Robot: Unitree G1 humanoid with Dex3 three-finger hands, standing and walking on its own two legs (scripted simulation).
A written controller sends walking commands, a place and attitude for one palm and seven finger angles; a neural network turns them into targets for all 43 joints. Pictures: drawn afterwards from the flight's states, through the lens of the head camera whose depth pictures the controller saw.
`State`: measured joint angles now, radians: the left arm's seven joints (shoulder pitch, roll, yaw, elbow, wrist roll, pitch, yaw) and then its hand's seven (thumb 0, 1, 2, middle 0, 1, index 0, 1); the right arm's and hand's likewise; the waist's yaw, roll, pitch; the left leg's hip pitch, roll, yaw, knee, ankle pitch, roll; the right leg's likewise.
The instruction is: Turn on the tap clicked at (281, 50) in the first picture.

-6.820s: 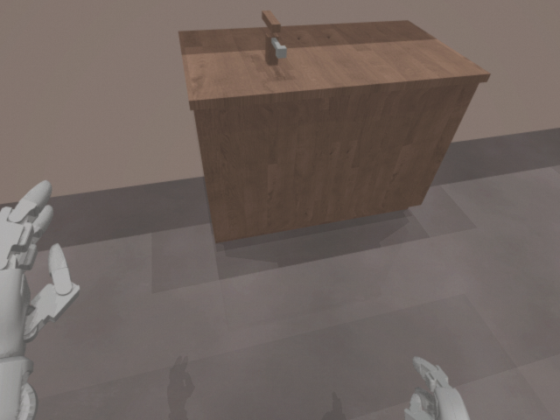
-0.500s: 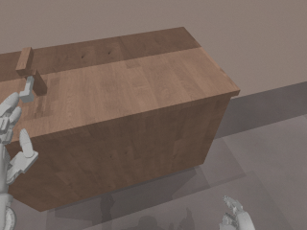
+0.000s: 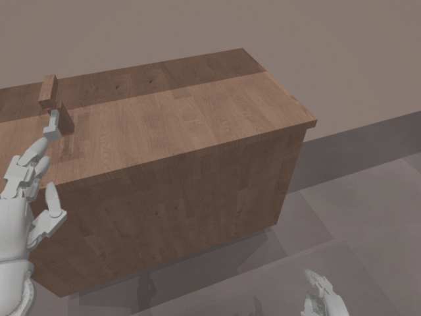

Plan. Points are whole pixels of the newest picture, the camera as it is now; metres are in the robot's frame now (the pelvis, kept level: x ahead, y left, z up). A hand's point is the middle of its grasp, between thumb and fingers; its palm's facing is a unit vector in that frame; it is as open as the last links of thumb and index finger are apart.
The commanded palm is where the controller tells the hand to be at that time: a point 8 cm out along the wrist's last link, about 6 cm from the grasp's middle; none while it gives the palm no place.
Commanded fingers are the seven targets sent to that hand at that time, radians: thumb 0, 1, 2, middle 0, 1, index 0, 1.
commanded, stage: come to a stop and stand still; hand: left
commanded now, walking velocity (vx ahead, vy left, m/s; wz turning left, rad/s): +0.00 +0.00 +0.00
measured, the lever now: (52, 133) +0.49 +0.45 +0.07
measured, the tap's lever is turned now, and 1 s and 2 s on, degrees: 0 0 0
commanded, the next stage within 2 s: look again from close up in 1.24 s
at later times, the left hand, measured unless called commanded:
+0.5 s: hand (23, 228) +0.19 +0.29 +0.15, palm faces +0.43 -0.84 -0.34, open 7.4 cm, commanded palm +0.13 +0.31 +0.18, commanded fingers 0.00 0.90 0.90 -0.20 -0.30 -0.20 -0.30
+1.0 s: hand (34, 211) +0.22 +0.29 +0.16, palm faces +0.41 -0.83 -0.38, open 7.4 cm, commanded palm +0.16 +0.32 +0.18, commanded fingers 0.00 0.90 0.90 -0.20 -0.30 -0.20 -0.30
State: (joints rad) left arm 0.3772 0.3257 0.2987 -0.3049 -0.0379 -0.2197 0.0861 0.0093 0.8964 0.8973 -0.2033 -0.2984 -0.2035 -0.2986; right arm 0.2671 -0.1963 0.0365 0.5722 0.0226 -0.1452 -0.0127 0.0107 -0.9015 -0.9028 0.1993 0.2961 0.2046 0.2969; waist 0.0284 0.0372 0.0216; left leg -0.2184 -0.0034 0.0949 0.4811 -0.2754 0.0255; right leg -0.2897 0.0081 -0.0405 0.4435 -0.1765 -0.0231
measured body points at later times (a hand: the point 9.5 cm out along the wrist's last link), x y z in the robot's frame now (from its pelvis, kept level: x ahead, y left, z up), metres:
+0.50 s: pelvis -0.02 +0.03 +0.00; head -0.02 +0.05 +0.45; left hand +0.16 +0.33 +0.17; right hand +0.17 -0.19 -0.06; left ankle +0.04 +0.10 -0.74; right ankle +0.06 -0.09 -0.73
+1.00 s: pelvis +0.01 +0.03 +0.00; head +0.04 +0.04 +0.45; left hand +0.19 +0.33 +0.18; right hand +0.22 -0.18 -0.07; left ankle +0.04 +0.10 -0.74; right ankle -0.01 -0.07 -0.74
